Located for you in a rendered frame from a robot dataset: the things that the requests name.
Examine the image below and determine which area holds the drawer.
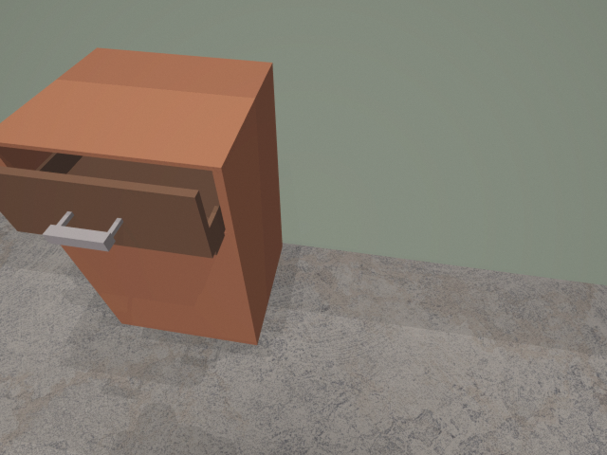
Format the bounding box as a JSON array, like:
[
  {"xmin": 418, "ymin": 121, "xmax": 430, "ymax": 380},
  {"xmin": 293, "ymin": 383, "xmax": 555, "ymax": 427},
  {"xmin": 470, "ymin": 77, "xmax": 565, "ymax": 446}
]
[{"xmin": 0, "ymin": 153, "xmax": 226, "ymax": 258}]

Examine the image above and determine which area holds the cabinet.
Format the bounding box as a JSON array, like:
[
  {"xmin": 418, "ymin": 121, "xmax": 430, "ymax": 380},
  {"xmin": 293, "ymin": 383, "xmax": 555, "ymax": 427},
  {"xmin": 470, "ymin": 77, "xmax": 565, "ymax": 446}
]
[{"xmin": 0, "ymin": 47, "xmax": 283, "ymax": 345}]

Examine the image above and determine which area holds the handle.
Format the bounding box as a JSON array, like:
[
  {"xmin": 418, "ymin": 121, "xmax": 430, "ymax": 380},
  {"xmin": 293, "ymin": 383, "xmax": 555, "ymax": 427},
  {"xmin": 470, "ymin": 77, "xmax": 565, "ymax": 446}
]
[{"xmin": 42, "ymin": 211, "xmax": 123, "ymax": 251}]

